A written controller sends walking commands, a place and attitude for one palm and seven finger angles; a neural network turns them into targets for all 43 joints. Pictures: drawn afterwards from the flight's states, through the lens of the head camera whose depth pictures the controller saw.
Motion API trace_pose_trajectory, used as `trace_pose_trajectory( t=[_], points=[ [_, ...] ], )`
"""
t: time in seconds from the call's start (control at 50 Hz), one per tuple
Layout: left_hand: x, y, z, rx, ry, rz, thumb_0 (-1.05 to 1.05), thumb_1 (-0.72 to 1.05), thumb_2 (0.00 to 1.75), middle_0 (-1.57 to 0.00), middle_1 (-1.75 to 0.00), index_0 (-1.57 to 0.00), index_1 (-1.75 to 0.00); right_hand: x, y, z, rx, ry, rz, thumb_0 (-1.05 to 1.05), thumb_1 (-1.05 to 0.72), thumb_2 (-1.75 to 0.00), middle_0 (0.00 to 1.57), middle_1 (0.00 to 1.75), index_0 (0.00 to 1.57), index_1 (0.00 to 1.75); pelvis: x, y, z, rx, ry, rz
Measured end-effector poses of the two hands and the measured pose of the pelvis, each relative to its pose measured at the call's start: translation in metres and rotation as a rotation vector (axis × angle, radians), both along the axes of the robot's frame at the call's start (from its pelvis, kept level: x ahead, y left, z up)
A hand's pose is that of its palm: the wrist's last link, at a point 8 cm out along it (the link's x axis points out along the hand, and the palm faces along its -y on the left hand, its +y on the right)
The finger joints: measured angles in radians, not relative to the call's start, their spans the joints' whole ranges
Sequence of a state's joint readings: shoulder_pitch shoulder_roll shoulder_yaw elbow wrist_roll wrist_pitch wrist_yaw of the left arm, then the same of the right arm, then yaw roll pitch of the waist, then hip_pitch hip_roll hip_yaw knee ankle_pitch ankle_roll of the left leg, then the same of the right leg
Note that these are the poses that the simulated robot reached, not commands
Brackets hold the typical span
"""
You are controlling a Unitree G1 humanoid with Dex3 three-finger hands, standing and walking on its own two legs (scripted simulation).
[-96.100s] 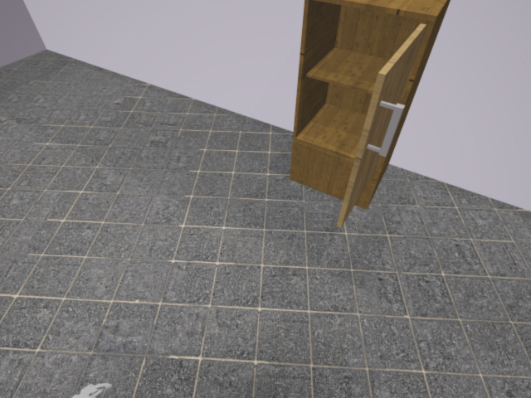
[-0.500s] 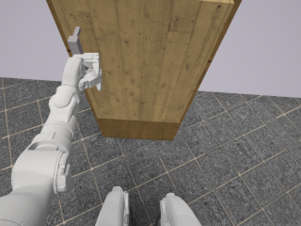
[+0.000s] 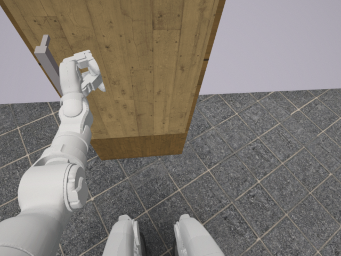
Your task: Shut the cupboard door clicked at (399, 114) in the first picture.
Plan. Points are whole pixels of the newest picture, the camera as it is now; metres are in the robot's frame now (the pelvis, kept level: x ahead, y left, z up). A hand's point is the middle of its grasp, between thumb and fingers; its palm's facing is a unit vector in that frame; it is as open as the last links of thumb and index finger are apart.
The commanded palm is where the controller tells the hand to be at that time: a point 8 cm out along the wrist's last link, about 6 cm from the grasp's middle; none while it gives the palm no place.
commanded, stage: pull the fist back off the door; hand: left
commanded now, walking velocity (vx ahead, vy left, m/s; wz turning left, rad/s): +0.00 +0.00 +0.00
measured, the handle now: (58, 71) +0.56 +0.21 +0.07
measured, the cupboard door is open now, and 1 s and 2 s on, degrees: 0 0 0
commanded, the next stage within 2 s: draw the hand back to the body in 0.48 s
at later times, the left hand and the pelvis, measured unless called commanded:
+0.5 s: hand (94, 110) +0.43 +0.12 +0.07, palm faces +0.08 -1.00 +0.00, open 3.1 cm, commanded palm +0.41 +0.17 +0.08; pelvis +0.06 -0.01 +0.04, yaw +2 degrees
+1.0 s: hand (50, 121) +0.37 +0.17 +0.14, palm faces +0.11 -0.99 -0.02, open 3.1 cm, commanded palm +0.33 +0.22 +0.15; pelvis +0.05 -0.01 +0.07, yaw +2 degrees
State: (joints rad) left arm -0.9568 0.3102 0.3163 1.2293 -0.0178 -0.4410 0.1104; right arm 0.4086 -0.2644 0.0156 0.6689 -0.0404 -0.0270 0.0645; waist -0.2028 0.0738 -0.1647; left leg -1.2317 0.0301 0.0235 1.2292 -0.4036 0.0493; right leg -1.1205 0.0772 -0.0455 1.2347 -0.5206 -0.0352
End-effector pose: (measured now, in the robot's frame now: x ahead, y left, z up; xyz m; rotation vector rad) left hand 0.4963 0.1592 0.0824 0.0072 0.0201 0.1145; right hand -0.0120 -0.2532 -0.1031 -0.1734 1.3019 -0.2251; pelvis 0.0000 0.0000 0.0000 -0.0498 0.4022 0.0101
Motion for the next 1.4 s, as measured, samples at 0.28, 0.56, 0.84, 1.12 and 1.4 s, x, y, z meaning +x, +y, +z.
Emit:
trace_pose_trajectory(
  t=[0.28,0.56,0.84,1.12,1.4],
  points=[
    [-0.059,0.026,-0.012,0.010,-0.042,-0.009,0.01,0.90,0.90,-1.30,-1.50,-1.30,-1.50,0.094,-0.008,0.022,0.021,-0.057,0.061,0.01,-0.90,-0.90,0.21,0.30,0.20,0.30,0.046,-0.007,0.029,0.019,-0.051,0.015],
    [-0.094,0.017,-0.007,0.013,-0.046,-0.015,0.01,0.90,0.90,-1.31,-1.50,-1.30,-1.50,0.228,0.001,0.045,0.015,-0.365,0.198,0.00,-0.90,-0.90,0.20,0.30,0.19,0.30,0.058,-0.008,0.034,0.034,-0.089,0.027],
    [-0.122,0.034,0.038,0.042,-0.061,-0.029,0.01,0.90,0.90,-1.31,-1.50,-1.30,-1.50,0.185,0.017,0.043,0.081,-0.305,0.129,0.00,-0.90,-0.90,0.20,0.30,0.20,0.30,0.051,-0.008,0.051,0.036,-0.171,0.023],
    [-0.182,0.073,0.078,0.028,-0.066,-0.027,0.01,0.90,0.90,-1.28,-1.48,-1.27,-1.47,0.200,0.005,0.094,-0.005,-0.459,0.136,0.01,-0.90,-0.90,0.20,0.30,0.20,0.30,0.049,-0.001,0.076,0.032,-0.283,0.035],
    [-0.227,0.116,0.136,0.261,0.012,0.130,0.01,0.90,0.90,-0.99,-1.15,-0.98,-1.15,0.271,0.065,0.150,0.041,-0.641,0.210,0.01,-0.90,-0.90,0.20,0.30,0.20,0.30,0.062,0.019,0.108,0.037,-0.398,0.044]
  ],
)
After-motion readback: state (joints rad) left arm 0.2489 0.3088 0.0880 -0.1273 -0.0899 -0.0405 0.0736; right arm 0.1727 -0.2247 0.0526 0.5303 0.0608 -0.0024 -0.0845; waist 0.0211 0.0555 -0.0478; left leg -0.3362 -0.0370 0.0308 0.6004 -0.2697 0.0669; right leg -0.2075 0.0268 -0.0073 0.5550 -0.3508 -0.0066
